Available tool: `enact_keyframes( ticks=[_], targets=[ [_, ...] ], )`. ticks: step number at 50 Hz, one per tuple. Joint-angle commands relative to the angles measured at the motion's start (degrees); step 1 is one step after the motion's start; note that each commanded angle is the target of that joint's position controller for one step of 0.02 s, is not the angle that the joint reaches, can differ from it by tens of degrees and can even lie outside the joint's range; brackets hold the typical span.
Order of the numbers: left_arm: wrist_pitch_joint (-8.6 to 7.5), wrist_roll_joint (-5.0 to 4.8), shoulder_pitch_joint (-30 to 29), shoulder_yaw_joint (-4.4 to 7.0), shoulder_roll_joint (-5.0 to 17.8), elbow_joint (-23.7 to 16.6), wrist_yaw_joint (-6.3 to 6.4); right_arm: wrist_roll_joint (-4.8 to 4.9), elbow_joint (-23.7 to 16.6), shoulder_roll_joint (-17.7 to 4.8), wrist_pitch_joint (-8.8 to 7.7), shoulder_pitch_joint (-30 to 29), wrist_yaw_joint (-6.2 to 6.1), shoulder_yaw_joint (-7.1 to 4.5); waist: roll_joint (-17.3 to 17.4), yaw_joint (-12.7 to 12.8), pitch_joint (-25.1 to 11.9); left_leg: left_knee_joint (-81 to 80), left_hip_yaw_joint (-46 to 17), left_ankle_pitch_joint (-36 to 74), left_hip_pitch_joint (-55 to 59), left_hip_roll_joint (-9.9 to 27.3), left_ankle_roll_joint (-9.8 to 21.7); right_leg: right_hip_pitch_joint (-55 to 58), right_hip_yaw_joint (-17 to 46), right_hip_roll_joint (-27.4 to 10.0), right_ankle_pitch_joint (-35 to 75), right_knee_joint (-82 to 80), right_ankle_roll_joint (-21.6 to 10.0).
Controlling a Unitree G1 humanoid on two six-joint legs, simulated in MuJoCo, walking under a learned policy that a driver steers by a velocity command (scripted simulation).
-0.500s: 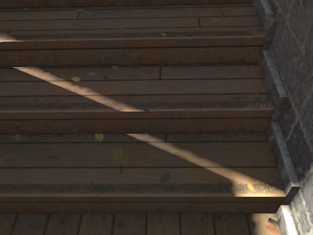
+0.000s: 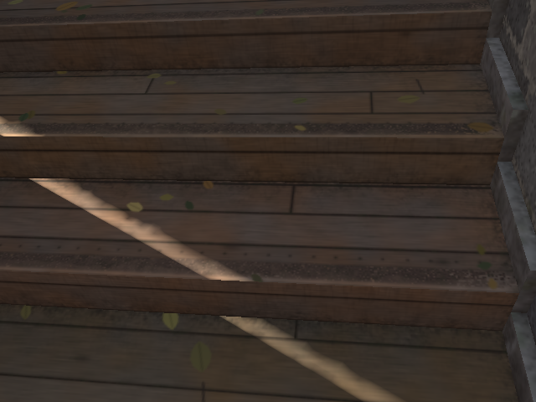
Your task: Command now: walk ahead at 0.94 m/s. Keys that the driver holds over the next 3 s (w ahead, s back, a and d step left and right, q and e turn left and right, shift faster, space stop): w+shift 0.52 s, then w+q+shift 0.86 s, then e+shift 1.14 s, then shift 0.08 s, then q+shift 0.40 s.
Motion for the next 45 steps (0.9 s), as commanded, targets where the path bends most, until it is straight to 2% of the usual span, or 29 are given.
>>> enact_keyframes(
  ticks=[1, 5, 7, 9, 11, 12, 13, 14, 15, 16, 17, 18, 19, 21, 23, 24, 26, 28, 30, 31, 32, 33, 34, 35, 36, 37, 38, 40, 45],
  targets=[
    [-1.98, 0.01, 0.62, 0.42, 5.77, -5.20, 1.37, 0.78, -6.97, -0.67, -1.74, -10.46, 0.89, 0.24, -12.15, -0.81, 16.33, -6.77, 6.16, 8.38, -1.59, 1.59, -1.39, -11.72, 8.49, -11.88, 18.67, -21.57, -6.64],
    [-0.55, -1.66, 10.78, -1.01, 4.14, -2.43, 2.21, 0.49, -11.01, 1.65, -2.69, -17.69, 1.48, 1.16, -12.72, 0.87, 19.10, 15.56, 8.48, -14.81, -33.72, 1.93, -0.53, 17.37, 9.72, -14.87, 29.00, -13.23, -8.92],
    [0.71, 1.86, 19.88, -1.36, 3.56, 2.49, 2.46, 0.99, -17.01, 4.81, -5.04, -28.55, 1.86, 3.30, -15.41, 5.35, 19.38, 37.62, 10.03, -36.76, -60.32, 2.43, 0.74, 37.18, 13.98, -18.18, 50.42, -1.82, -8.42],
    [0.84, 2.10, 20.26, -1.37, 3.74, 5.27, 3.43, 1.95, -24.36, 7.65, -6.94, -36.98, 2.08, 6.69, -14.95, 5.09, 16.96, 31.47, 8.56, -49.71, -65.02, 5.01, 3.36, 38.62, 11.71, -19.60, 70.69, 3.61, -3.40],
    [1.90, 0.12, 8.59, -2.22, 4.97, 3.52, 4.22, 0.24, -29.28, 7.83, -9.23, -38.52, 4.15, 8.75, -5.56, -2.81, 4.81, -3.98, 15.22, -25.37, 5.30, 0.18, 6.95, -4.23, 4.51, -13.39, 97.65, -6.06, -2.06],
    [0.03, 1.47, 5.36, -1.08, 13.78, 0.53, 3.15, 0.61, -26.51, 3.50, -7.31, -24.46, 4.53, 5.85, -13.78, -8.79, -7.97, -8.51, 10.88, -16.63, 42.69, -3.81, 5.91, -18.99, 9.93, -18.97, 110.41, -5.08, -6.58],
    [-1.96, 2.74, 0.31, 0.68, 23.66, -0.78, 1.62, 0.95, -21.55, -8.35, -3.60, -0.99, 1.95, -0.53, -17.21, -23.39, -19.67, -3.35, 8.88, -24.98, 66.57, -8.92, 8.61, -22.41, 10.85, -18.91, 140.58, 7.99, -7.02],
    [-4.38, -0.66, -4.55, 0.87, 20.72, -5.58, 0.44, -2.39, -13.09, -20.56, -3.85, 16.38, 0.86, -4.43, 4.82, -27.60, -30.92, -15.60, -23.32, -13.42, 83.76, 4.81, 20.59, -34.75, 13.42, -7.48, 109.01, 39.91, -2.55],
    [-7.65, 0.02, -6.15, 1.22, 18.70, -4.56, -2.26, -5.49, -5.02, -22.82, -2.68, 29.74, 0.09, -4.28, 24.97, -25.41, -48.13, -41.47, -48.78, -4.27, 91.02, 15.42, 25.38, -29.50, 21.49, 5.97, 16.90, 62.04, -2.61],
    [-8.91, -1.43, -11.54, 2.03, 16.78, -6.35, -3.05, -4.60, -2.23, -18.23, -2.83, 28.13, -1.20, -3.54, 22.90, -22.65, -42.54, -49.19, -52.80, -8.92, 89.33, 14.24, 21.51, -34.55, 24.55, 6.79, 10.91, 74.29, -3.63],
    [-7.65, -1.41, -18.52, 0.63, 9.75, -10.24, -2.35, -2.40, 0.62, -17.00, -3.51, 22.41, -0.91, -3.50, 16.82, -18.52, -26.22, -51.97, -47.64, -9.90, 78.82, 12.26, 18.19, -43.27, 18.53, 4.53, 4.98, 79.59, -4.10],
    [-6.19, -0.86, -27.04, -1.35, 2.42, -15.06, -1.30, -1.38, 2.99, -10.46, -4.58, 15.00, -0.13, -2.07, 2.90, -14.74, -9.79, -51.10, -41.98, -21.70, 63.16, 10.41, 16.09, -51.85, 14.37, 2.07, -0.11, 85.91, -5.26],
    [-4.54, -0.93, -31.86, -2.07, -0.96, -19.12, -0.96, -1.61, 6.03, -3.58, -5.32, 9.90, 0.64, -0.41, -5.47, -9.88, -1.20, -52.45, -33.92, -23.80, 47.64, 10.40, 14.63, -50.77, 13.24, -0.35, -3.28, 85.27, -6.65],
    [-0.50, -1.11, -28.51, -4.80, -5.58, -23.19, -2.21, -4.28, 10.70, 4.58, -4.65, 3.16, 1.46, 1.95, -3.60, -0.58, 4.69, -58.14, -24.24, -29.93, 30.49, 11.95, 14.48, -49.43, 13.86, -1.45, -11.56, 92.79, -8.41],
    [1.08, -1.61, -28.97, -7.77, -10.31, -25.95, -2.08, -3.03, 15.07, 5.13, -3.84, 3.82, 1.62, 2.33, -2.67, 2.63, 11.42, -63.21, -14.67, -23.37, 26.00, 12.47, 9.86, -61.57, 15.82, -2.78, -8.28, 97.65, -10.88],
    [0.70, -1.69, -28.89, -8.04, -7.73, -27.35, -1.93, -3.16, 12.90, 3.35, -4.12, -3.09, 1.43, 2.37, -3.70, 6.49, 15.11, -67.26, -3.68, -16.86, 18.48, 8.04, 7.41, -57.95, 16.83, -4.48, -0.97, 81.61, -10.79],
    [0.85, -1.43, -29.46, -6.78, -3.63, -25.53, -1.53, -3.83, 14.35, 1.90, -4.20, -0.73, 1.04, 2.96, -5.09, 5.10, 12.73, -65.60, 8.65, 2.78, 25.09, 1.37, 7.74, -62.85, 9.71, 0.44, 6.92, 91.76, -8.08],
    [-0.28, 0.54, -37.68, -9.54, -5.81, -31.96, -2.65, -1.44, 15.79, -0.71, -2.79, 5.56, 0.37, 3.18, -8.02, 4.61, 13.34, -67.33, 11.44, 0.25, 27.28, -0.61, 6.42, -65.94, 2.89, -1.54, 4.67, 78.47, -5.59],
    [-2.35, 3.17, -48.56, -10.62, -4.47, -37.33, -4.27, 0.71, 14.64, -7.44, -3.84, 13.36, -1.48, 1.46, -12.60, 1.27, 2.65, -78.88, 8.31, 11.39, 20.14, 0.48, 9.51, -30.36, -8.74, -2.15, 13.70, 52.61, -4.61],
    [-3.28, 2.73, -49.38, -8.28, -0.99, -38.14, -4.11, 0.27, 14.06, -9.15, -5.68, 15.03, -1.55, 1.57, -8.49, 2.08, -5.56, -73.66, 6.96, 50.71, 26.52, 1.35, 10.82, -17.17, -10.15, 2.33, 15.54, 51.54, -3.39],
    [-3.12, 2.66, -38.24, -6.01, 2.89, -35.02, -2.92, -2.51, 13.45, -16.53, -4.80, 11.77, -1.04, -0.26, 1.75, 8.79, -15.02, -63.76, 6.43, 74.75, 37.43, 4.50, 10.93, -8.46, -8.16, 5.05, 6.95, 48.88, -1.98],
    [-2.60, 0.94, -26.98, -2.69, 10.06, -33.59, -1.09, -3.43, 12.36, -22.04, -4.47, 8.12, -1.20, -2.11, 11.49, 16.06, -15.80, -49.12, 4.16, 86.74, 44.59, 3.63, 9.19, -4.06, -3.15, 4.99, 1.83, 34.62, -2.00],
    [-1.69, 1.93, -14.22, 0.71, 15.88, -27.66, 0.08, -4.06, 10.08, -19.71, -4.32, 2.22, -1.72, -2.60, 12.05, 18.93, -18.49, -30.15, -0.13, 79.00, 40.96, 2.85, 6.15, 3.48, 11.78, -1.98, -1.25, 26.53, -4.44],
    [-1.33, 4.18, -7.26, 2.70, 24.45, -19.61, -0.26, -4.38, 6.73, -7.68, -5.13, 0.15, -1.07, -0.66, -17.36, 10.90, -18.69, -9.42, -3.09, 0.71, 31.65, -6.84, 5.89, 8.25, 34.02, -12.32, 12.79, 10.98, -4.76],
    [-1.82, 3.98, -7.96, 2.48, 19.81, -19.15, 0.11, -0.55, 6.55, -3.30, -6.25, 8.62, 0.62, -0.92, -23.79, 6.01, -26.51, 9.51, -13.13, -6.18, 20.95, -10.19, 6.59, 13.97, 55.80, -22.09, 5.34, -1.41, -8.86],
    [-1.96, 2.11, -12.09, 1.05, 12.00, -18.51, -0.23, 0.96, 5.68, -4.51, -6.12, 5.49, 1.42, -1.57, -15.24, 5.41, -15.38, 14.76, -8.83, -6.82, 15.15, -8.60, 5.21, 6.45, 52.24, -21.31, -3.60, -4.51, -9.85],
    [-2.19, 1.17, -13.81, -0.48, 4.76, -14.49, -1.41, 0.91, 2.49, -1.04, -5.52, -0.67, 1.64, -0.58, -8.95, 3.70, -4.72, 23.88, -4.93, -8.71, 10.11, -7.00, 5.99, -4.13, 45.65, -20.67, -9.02, -4.64, -9.64],
    [-1.86, 2.25, -16.61, -1.10, -0.47, -7.79, -2.64, 1.02, 1.74, 2.63, -3.48, -0.21, 1.75, -0.11, -4.38, -3.37, 2.41, 25.25, -3.31, -3.19, 8.87, -2.90, 6.42, -15.82, 26.97, -16.21, -6.21, -0.28, -5.97],
    [-0.65, 2.67, -18.44, -1.82, -0.39, -6.26, -2.44, 2.08, -6.03, 4.83, 1.42, -3.11, 1.35, 2.78, -3.12, -7.91, 7.74, 35.27, -5.63, -9.23, -10.47, -2.65, 6.48, -16.51, 8.31, -18.48, 3.70, -7.64, -4.29]
  ],
)
Next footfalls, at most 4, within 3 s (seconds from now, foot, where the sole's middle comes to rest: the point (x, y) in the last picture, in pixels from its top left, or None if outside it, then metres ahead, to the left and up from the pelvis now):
0.26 left None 0.46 0.17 -0.61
0.68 right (339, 224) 0.88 -0.05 -0.46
1.16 left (216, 105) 1.19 0.28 -0.31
1.56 right None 1.60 0.39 -0.16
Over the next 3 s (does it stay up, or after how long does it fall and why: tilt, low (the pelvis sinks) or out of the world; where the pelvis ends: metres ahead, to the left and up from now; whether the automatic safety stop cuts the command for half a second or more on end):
stays up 1.54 0.37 0.61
